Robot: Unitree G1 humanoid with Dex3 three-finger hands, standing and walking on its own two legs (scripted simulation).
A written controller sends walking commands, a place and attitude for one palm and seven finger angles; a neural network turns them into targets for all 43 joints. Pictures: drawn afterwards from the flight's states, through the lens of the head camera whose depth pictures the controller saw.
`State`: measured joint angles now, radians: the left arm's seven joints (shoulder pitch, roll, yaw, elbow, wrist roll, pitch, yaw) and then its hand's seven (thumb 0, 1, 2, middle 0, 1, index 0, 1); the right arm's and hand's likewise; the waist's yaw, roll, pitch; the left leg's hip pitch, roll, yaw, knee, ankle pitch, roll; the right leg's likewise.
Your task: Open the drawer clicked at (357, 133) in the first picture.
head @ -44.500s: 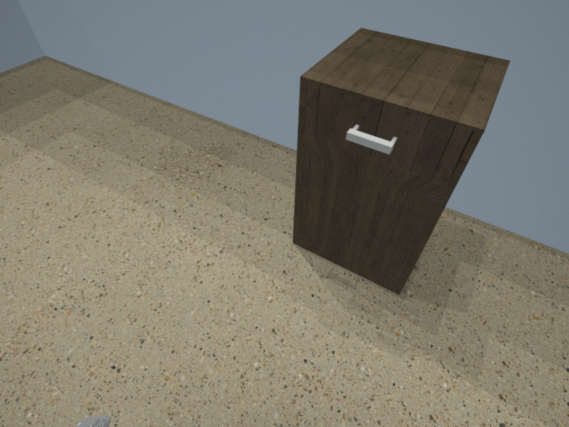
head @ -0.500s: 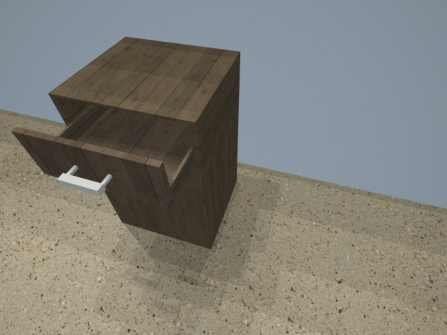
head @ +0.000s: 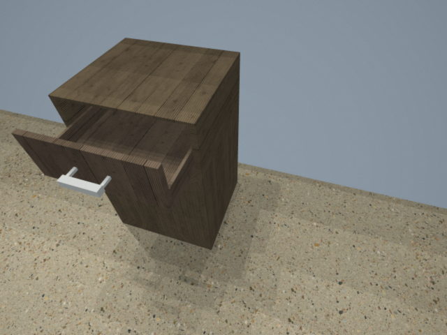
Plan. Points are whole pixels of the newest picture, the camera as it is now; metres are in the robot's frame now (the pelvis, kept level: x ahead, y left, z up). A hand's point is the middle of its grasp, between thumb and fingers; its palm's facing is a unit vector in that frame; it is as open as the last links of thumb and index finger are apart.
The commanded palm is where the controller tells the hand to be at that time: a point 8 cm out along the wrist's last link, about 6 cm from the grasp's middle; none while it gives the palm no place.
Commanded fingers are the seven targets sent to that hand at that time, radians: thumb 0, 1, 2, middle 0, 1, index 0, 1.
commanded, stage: look to check the result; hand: left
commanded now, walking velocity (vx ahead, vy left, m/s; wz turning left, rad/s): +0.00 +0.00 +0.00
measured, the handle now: (85, 180) +0.50 +0.41 -0.09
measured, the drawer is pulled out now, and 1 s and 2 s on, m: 0.17 0.17 0.17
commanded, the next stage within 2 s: none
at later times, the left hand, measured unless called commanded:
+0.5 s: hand out of the picture +0.09 +0.24 -0.15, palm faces -0.03 -0.93 -0.36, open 7.4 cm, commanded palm none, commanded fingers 0.00 0.90 0.90 -0.20 -0.30 -0.20 -0.30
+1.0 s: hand out of the picture +0.10 +0.25 -0.15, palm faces -0.04 -0.93 -0.36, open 7.4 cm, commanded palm none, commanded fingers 0.00 0.90 0.90 -0.20 -0.30 -0.20 -0.30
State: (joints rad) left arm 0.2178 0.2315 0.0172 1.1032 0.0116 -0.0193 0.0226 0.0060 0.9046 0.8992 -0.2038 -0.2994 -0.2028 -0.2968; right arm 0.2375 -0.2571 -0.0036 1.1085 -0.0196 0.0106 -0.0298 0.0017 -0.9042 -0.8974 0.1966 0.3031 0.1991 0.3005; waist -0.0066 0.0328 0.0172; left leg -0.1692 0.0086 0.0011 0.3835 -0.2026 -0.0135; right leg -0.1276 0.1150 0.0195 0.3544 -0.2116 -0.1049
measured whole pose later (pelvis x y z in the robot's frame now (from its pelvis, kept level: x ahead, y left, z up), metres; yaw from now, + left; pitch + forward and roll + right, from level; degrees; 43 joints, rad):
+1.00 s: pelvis +0.02 +0.00 +0.00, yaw -1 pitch -1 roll +1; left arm 0.13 0.33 0.01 1.10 0.01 -0.03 0.01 0.01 0.90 0.90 -0.21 -0.30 -0.21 -0.30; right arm 0.15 -0.35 0.01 1.11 -0.02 0.01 -0.02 0.00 -0.90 -0.90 0.20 0.30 0.20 0.30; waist -0.01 0.02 0.03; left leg -0.10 0.01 0.02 0.30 -0.19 -0.02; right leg -0.06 0.12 0.04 0.27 -0.19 -0.10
